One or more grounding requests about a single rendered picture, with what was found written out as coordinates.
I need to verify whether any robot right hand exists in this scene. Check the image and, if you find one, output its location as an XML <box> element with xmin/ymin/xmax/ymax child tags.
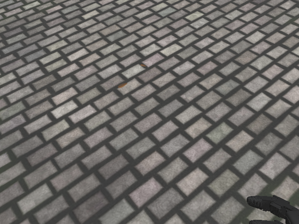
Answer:
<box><xmin>247</xmin><ymin>195</ymin><xmax>299</xmax><ymax>224</ymax></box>

